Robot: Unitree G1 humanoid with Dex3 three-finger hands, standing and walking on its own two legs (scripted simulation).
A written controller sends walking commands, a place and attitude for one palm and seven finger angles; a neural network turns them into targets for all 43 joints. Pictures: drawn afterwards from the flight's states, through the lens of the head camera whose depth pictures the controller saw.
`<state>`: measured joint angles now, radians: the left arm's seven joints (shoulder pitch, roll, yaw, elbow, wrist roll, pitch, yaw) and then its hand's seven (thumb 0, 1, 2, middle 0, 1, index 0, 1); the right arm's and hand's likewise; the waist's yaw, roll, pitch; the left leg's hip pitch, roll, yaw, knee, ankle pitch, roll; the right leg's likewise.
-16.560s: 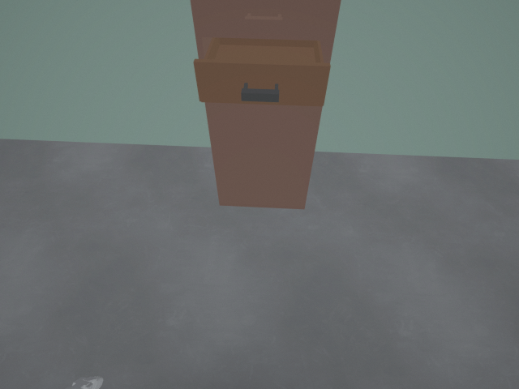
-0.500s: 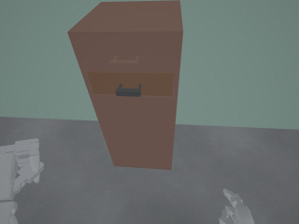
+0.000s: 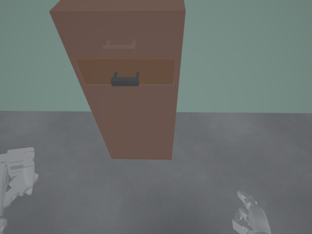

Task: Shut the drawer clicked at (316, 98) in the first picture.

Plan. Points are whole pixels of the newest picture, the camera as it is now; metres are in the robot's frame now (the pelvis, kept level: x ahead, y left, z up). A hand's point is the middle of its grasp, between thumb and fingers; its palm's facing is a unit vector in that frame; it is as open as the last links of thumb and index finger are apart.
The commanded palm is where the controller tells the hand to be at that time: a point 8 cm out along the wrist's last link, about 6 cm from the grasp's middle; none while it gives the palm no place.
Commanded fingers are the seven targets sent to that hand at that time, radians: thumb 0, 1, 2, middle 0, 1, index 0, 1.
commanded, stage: step back with the hand held close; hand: left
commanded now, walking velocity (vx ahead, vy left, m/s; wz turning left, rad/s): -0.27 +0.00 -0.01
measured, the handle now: (125, 77) +0.67 +0.17 -0.01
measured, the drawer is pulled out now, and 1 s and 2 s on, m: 0.00 0.00 0.00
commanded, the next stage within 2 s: stop stepping back and stand still in 1.02 s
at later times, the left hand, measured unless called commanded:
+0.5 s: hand out of the picture +0.12 +0.26 +0.15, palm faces +0.39 -0.79 -0.47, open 3.2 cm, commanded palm +0.05 +0.29 +0.17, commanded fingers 0.00 0.90 0.90 -1.40 -1.60 -1.40 -1.60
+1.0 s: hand out of the picture +0.02 +0.28 +0.17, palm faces +0.45 -0.76 -0.46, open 3.2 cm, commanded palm -0.05 +0.30 +0.17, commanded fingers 0.00 0.90 0.90 -1.40 -1.60 -1.40 -1.60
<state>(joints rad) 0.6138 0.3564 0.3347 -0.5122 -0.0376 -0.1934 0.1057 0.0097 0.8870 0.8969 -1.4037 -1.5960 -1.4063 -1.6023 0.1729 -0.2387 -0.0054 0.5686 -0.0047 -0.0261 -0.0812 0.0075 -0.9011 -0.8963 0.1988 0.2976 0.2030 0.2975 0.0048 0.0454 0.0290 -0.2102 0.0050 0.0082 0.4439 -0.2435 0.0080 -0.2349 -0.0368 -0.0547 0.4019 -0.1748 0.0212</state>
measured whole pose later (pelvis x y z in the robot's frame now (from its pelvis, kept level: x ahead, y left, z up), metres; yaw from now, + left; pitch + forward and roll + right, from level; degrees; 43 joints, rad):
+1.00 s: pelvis -0.15 +0.01 -0.01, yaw +6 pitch +2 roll -4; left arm 0.59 0.43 0.42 -0.57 -0.04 -0.28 0.14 0.01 0.89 0.90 -1.41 -1.60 -1.41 -1.60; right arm 0.21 -0.18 -0.01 0.60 -0.01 -0.12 -0.07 0.01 -0.90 -0.90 0.20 0.30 0.20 0.30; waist -0.02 0.02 -0.03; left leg -0.51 0.06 0.00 0.44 0.00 0.04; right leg -0.30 0.11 -0.01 0.85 -0.48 0.00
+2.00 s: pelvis -0.26 +0.03 -0.01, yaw +0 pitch +0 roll -1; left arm 0.62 0.36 0.35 -0.51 -0.02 -0.23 0.15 0.01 0.88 0.90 -1.41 -1.60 -1.41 -1.60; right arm 0.24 -0.19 0.03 0.65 -0.01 -0.15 -0.07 0.01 -0.90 -0.90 0.20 0.30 0.20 0.30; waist 0.00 0.01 -0.01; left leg -0.29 0.03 0.04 0.49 -0.20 0.00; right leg -0.24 0.01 -0.04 0.48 -0.23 -0.01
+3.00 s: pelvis -0.24 +0.02 +0.00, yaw +1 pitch -2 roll +0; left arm 0.07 0.30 0.01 1.11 0.01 -0.02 0.01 0.00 0.90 0.90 -0.21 -0.30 -0.21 -0.31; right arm 0.12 -0.30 -0.01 1.12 -0.02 -0.01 0.00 0.00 -0.90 -0.90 0.20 0.30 0.20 0.30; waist -0.02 0.03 0.04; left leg -0.16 0.01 0.03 0.34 -0.15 0.00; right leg -0.13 0.01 -0.05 0.35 -0.20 -0.02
